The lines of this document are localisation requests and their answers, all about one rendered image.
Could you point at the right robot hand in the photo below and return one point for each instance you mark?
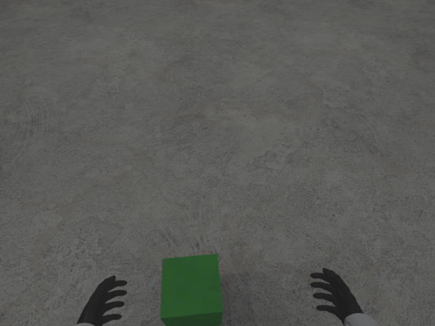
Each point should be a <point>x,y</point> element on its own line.
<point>344,301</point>

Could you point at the left robot hand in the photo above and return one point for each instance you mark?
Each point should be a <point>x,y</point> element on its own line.
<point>96,307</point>

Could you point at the carton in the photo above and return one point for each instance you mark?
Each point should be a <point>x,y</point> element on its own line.
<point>191,292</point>

